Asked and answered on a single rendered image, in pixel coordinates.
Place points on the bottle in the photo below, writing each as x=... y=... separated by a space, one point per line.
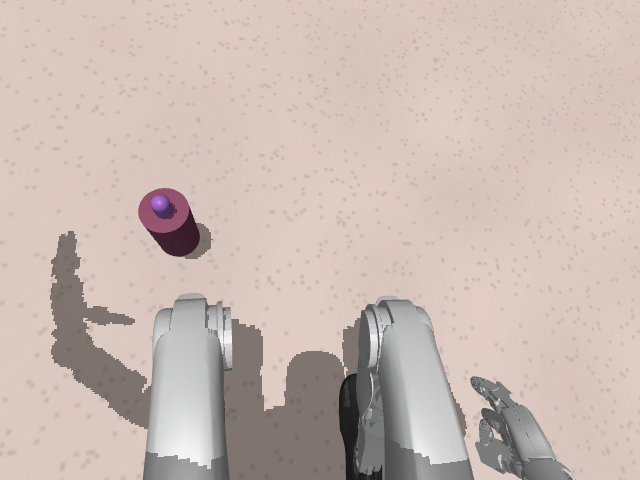
x=166 y=215

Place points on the right robot hand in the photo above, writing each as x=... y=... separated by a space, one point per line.
x=518 y=429

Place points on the right robot arm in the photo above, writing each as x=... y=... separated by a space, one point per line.
x=546 y=469

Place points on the right robot foot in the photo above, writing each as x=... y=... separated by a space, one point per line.
x=349 y=419

